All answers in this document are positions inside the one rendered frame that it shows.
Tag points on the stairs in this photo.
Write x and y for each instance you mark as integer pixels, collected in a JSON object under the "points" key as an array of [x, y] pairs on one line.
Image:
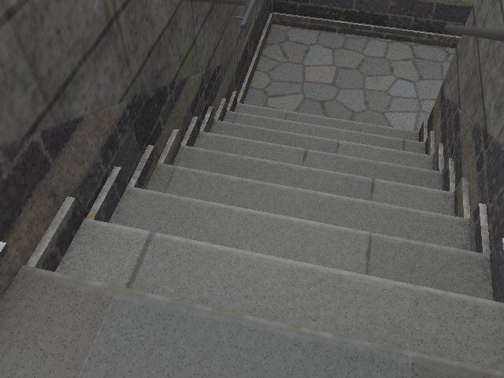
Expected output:
{"points": [[335, 225]]}

